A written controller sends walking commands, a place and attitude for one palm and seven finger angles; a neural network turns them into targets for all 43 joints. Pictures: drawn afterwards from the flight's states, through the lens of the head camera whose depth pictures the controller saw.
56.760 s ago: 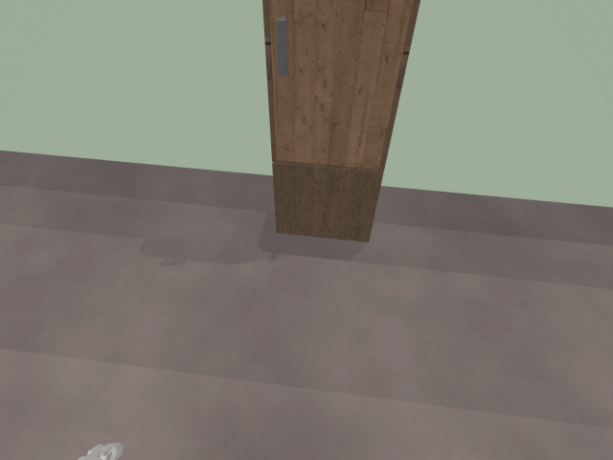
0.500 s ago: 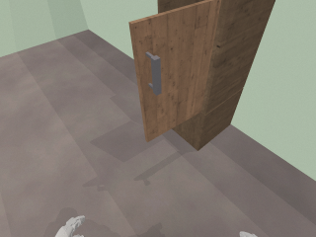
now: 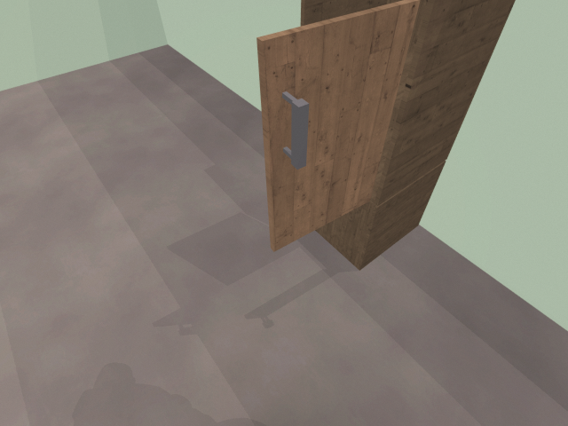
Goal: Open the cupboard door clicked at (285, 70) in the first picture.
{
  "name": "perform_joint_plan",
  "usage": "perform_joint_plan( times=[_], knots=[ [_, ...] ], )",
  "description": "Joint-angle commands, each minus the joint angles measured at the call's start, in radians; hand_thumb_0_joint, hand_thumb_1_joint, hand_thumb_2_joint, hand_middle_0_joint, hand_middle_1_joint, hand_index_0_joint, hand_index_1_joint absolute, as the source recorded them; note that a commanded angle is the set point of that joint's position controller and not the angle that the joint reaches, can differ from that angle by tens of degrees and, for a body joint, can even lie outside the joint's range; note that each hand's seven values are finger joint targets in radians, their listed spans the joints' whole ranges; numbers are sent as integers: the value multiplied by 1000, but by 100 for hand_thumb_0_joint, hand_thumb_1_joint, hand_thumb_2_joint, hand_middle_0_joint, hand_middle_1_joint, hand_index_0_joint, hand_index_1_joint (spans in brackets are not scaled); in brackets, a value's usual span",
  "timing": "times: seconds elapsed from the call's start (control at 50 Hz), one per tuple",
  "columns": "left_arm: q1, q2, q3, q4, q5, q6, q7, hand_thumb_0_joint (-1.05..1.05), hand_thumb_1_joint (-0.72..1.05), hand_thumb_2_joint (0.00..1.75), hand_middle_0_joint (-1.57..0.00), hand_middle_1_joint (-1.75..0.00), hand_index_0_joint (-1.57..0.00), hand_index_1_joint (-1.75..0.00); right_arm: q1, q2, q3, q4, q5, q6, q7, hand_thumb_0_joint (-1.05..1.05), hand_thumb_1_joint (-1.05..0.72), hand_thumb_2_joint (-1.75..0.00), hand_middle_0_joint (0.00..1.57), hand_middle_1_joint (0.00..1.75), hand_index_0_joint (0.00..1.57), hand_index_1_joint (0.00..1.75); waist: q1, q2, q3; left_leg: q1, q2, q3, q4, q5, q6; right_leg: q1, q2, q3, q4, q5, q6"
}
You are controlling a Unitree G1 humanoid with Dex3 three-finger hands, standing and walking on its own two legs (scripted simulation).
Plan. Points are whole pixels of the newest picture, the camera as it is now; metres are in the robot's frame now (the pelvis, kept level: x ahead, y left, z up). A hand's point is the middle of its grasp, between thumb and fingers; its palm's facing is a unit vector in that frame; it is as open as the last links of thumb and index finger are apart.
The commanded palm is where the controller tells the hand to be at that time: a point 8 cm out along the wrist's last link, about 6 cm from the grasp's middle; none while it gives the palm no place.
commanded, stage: let the arm hang, fingers relaxed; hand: left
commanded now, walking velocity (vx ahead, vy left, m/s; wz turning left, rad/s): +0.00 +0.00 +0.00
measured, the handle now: (293, 131) +0.64 +0.02 +0.08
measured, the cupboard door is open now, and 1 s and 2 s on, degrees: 85 85 85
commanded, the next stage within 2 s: look to check the result in 0.36 s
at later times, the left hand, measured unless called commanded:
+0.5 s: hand out of the picture +0.04 +0.18 -0.16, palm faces +0.03 -0.97 -0.25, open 7.4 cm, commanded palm none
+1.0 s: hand out of the picture +0.06 +0.16 -0.16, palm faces +0.03 -0.97 -0.26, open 7.4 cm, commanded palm none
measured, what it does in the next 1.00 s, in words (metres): shifts its weight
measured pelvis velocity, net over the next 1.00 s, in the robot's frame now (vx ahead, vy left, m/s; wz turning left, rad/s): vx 0.04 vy -0.04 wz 0.00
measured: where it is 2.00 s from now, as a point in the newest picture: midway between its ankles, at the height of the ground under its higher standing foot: outside the picture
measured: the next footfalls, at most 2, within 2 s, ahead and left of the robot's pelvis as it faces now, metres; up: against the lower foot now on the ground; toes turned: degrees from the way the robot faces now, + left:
none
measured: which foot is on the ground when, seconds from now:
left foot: down 0.00-1.00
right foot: down 0.00-1.00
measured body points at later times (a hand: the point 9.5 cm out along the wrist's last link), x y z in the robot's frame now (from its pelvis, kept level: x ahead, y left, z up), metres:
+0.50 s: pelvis +0.03 -0.02 +0.01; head +0.04 -0.03 +0.46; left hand +0.04 +0.23 -0.14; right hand +0.06 -0.25 -0.16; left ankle +0.08 +0.10 -0.73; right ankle -0.01 -0.10 -0.73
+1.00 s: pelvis +0.04 -0.04 +0.01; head +0.05 -0.05 +0.46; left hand +0.06 +0.21 -0.14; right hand +0.08 -0.28 -0.15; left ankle +0.08 +0.10 -0.73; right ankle -0.01 -0.10 -0.73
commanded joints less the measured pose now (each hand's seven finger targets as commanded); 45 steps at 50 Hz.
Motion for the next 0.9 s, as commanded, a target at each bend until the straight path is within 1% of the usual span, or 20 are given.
perform_joint_plan(
  times=[0.0,0.02,0.04,0.06,0.08,0.1,0.12,0.16,0.22,0.28,0.34,0.42,0.46,0.54,0.62,0.66,0.68,0.72,0.82,0.88],
  knots=[
    [-77,102,14,-69,-3,-15,5,0,90,90,-20,-30,-20,-30,99,-71,-16,4,0,-8,-6,0,-90,-90,20,30,20,30,-48,-103,118,138,49,-63,3,-140,-1,-330,-167,150,-228,-323,-86],
    [-73,104,16,-68,-3,-16,5,0,90,90,-20,-30,-20,-30,102,-80,-14,1,-1,-13,-5,0,-90,-90,20,30,20,30,-44,-49,113,103,67,-98,-64,-151,6,-288,-137,132,-183,-289,-73],
    [-63,99,17,-66,-6,-11,3,0,90,90,-20,-30,-20,-30,87,-85,-11,2,-6,-18,-7,0,-90,-90,20,30,20,30,-31,21,135,28,96,-171,-171,-219,14,-229,-97,107,-120,-241,-53],
    [-35,94,18,-59,-7,-8,1,0,90,90,-20,-30,-20,-30,57,-106,-11,-4,-9,-24,-10,0,-90,-90,20,30,20,30,-5,91,145,-52,129,-249,-276,-312,27,-150,-63,93,-69,-175,-31],
    [-15,94,21,-53,-6,-6,1,0,90,90,-20,-30,-20,-30,32,-134,-15,-13,-10,-29,-14,0,-90,-90,20,30,20,30,15,113,143,-114,154,-311,-357,-403,35,-84,-41,94,-28,-136,-20],
    [1,96,24,-49,-2,-5,-1,0,90,90,-20,-30,-20,-30,8,-159,-20,-22,-10,-35,-17,0,-90,-90,20,30,20,30,32,124,135,-137,162,-338,-401,-440,41,-42,-34,101,-6,-109,-18],
    [18,98,26,-48,0,-6,-2,0,90,90,-20,-30,-20,-30,-9,-164,-24,-28,-6,-38,-19,0,-90,-90,20,30,20,30,48,108,118,-143,158,-326,-411,-437,44,-10,-34,106,-11,-97,-21],
    [29,95,27,-47,0,-12,-3,0,90,90,-20,-30,-20,-30,-17,-156,-25,-33,-6,-43,-17,0,-90,-90,20,30,20,30,51,52,41,-92,131,-278,-393,-359,31,36,-42,121,-52,-65,-23],
    [-7,110,27,-63,-3,-35,-2,0,90,90,-20,-30,-20,-30,-11,-131,-25,-33,2,-50,-12,0,-90,-90,20,30,20,30,30,-46,-38,37,82,-172,-283,-134,16,35,-80,151,-139,-12,-35],
    [-70,113,20,-76,-6,-47,1,0,90,90,-20,-30,-20,-30,-2,-117,-22,-18,5,-50,-10,0,-90,-90,20,30,20,30,-3,-88,-32,130,71,-116,-196,35,6,-29,-115,166,-188,38,-34],
    [-96,116,15,-78,-7,-50,6,0,90,90,-20,-30,-20,-30,-10,-118,-15,-8,6,-51,-10,0,-90,-90,20,30,20,30,-9,-65,-9,143,82,-107,-172,134,8,-26,-117,162,-192,128,-27],
    [-90,126,12,-68,-9,-51,9,0,90,90,-20,-30,-20,-30,-32,-134,-12,-7,8,-47,-12,0,-90,-90,20,30,20,30,-8,-56,11,149,86,-95,-158,146,7,-20,-119,163,-206,170,-23],
    [-93,127,9,-61,-10,-49,8,0,90,90,-20,-30,-20,-30,-41,-135,-7,-4,7,-46,-12,0,-90,-90,20,30,20,30,-11,-44,1,157,86,-95,-159,151,5,-9,-121,166,-203,187,-22],
    [-99,136,8,-58,-11,-50,8,0,90,90,-20,-30,-20,-30,-62,-149,-6,-5,8,-43,-13,0,-90,-90,20,30,20,30,-12,-59,-6,168,89,-93,-152,154,4,3,-121,163,-209,213,-18],
    [-98,136,8,-53,-10,-50,9,0,90,90,-20,-30,-20,-30,-77,-159,-5,-6,8,-41,-15,0,-90,-90,20,30,20,30,-9,-51,-6,180,90,-93,-148,147,4,5,-117,167,-223,203,-16],
    [-101,139,6,-51,-10,-50,8,0,90,90,-20,-30,-20,-30,-83,-161,-4,-3,7,-41,-15,0,-90,-90,20,30,20,30,-11,-61,-11,185,92,-90,-148,161,3,15,-119,165,-220,236,-14],
    [-101,135,4,-50,-12,-50,8,0,90,90,-20,-30,-20,-30,-85,-164,-3,-4,7,-40,-15,0,-90,-90,20,30,20,30,-10,-50,-7,186,92,-89,-147,157,2,13,-119,168,-221,237,-14],
    [-98,144,8,-50,-10,-51,9,0,90,90,-20,-30,-20,-30,-92,-170,-4,-5,9,-40,-16,0,-90,-90,20,30,20,30,-7,-76,-1,188,92,-87,-142,157,4,14,-119,163,-228,256,-6],
    [-103,150,9,-52,-11,-50,11,0,90,90,-20,-30,-20,-30,-91,-172,-3,-3,9,-38,-17,0,-90,-90,20,30,20,30,-5,-71,1,184,91,-79,-142,148,1,25,-119,167,-234,267,2],
    [-103,151,9,-53,-13,-49,11,0,90,90,-20,-30,-20,-30,-90,-168,-2,0,8,-39,-18,0,-90,-90,20,30,20,30,-5,-71,-11,184,91,-71,-138,160,-1,44,-122,167,-226,319,9]
  ],
)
